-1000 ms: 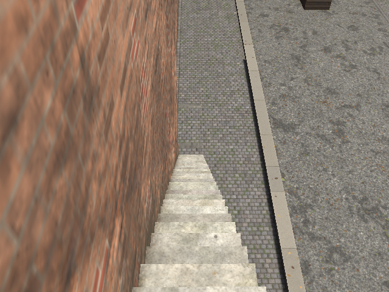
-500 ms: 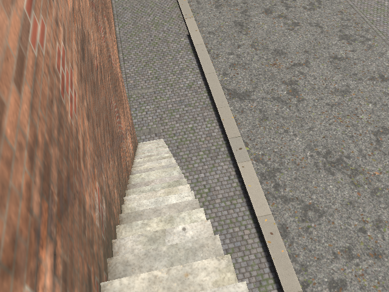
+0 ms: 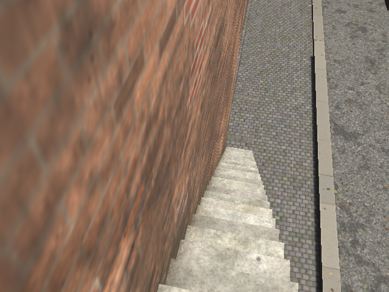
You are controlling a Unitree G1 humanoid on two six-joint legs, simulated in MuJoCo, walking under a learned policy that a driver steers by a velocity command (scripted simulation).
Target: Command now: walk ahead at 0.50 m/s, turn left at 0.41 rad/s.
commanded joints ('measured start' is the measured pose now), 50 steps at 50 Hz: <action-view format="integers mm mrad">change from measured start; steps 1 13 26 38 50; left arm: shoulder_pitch -159 51 21 103 137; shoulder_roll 68 57 46 63 83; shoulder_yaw -18 15 4 -28 -21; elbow -171 -113 -111 -8 -192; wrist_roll -69 -63 -12 8 -58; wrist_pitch -71 -26 -17 -106 3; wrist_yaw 7 -6 24 69 -70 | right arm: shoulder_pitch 422 226 191 138 343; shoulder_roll -151 89 48 209 -212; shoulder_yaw -37 79 14 48 -60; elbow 48 69 -30 -60 44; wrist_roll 39 -4 2 -24 -6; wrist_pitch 5 -51 -27 10 -4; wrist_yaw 50 -48 -95 25 -22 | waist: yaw -222 -43 -87 -189 -69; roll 102 -48 33 -147 147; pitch -30 65 60 70 -193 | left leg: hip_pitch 643 -89 -109 -176 702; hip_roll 400 248 224 87 332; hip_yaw -501 -93 58 -33 -466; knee -75 80 549 842 117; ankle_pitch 89 39 -194 343 1279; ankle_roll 188 48 -96 -142 200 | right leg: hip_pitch -912 -486 72 -327 -712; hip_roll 96 116 113 67 158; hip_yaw -12 197 -45 -4 -28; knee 287 -810 -1164 -1239 347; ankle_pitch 106 1299 977 1090 -78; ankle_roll -27 -35 -31 -247 11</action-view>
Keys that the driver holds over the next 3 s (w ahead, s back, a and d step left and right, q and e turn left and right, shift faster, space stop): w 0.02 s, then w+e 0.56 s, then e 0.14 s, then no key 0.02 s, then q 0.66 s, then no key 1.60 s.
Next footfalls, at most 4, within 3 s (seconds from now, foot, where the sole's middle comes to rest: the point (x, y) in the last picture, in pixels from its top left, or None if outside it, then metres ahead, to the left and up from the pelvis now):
0.60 right None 0.30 -0.16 -1.01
0.94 left None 0.59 -0.02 -1.22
1.56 right None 0.57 -0.24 -1.22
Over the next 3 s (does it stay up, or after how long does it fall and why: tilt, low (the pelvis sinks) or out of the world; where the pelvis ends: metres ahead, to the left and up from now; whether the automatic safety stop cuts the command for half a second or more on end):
stays up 0.52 -0.17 -0.44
